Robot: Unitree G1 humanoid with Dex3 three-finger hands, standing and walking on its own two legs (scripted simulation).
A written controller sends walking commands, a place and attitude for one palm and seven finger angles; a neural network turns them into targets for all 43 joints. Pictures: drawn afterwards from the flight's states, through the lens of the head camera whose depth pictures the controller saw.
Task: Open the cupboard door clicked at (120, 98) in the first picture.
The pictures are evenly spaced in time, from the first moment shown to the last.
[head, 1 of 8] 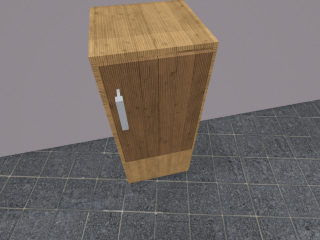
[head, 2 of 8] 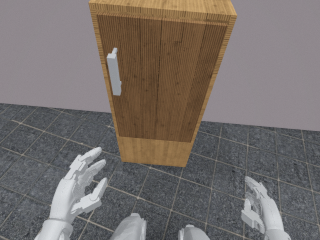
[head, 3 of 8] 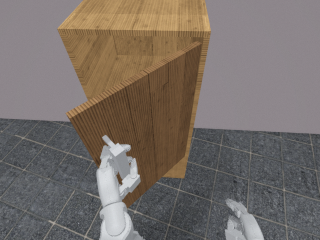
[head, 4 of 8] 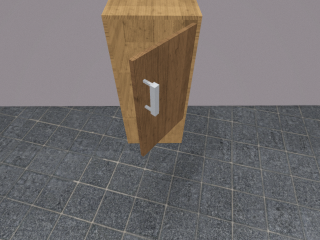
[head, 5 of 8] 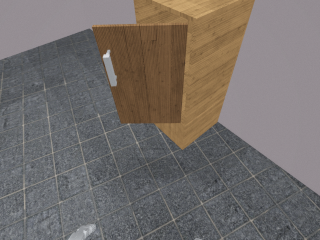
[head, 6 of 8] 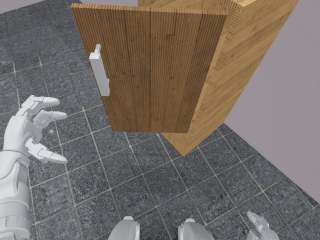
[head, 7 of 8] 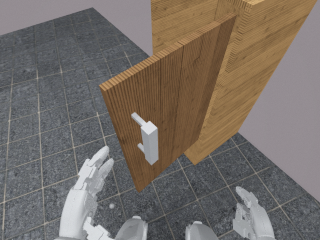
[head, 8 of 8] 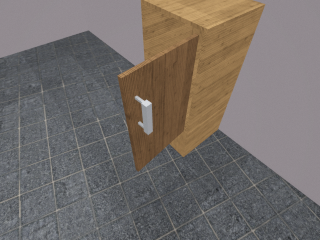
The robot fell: no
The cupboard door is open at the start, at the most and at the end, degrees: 0 96 96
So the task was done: yes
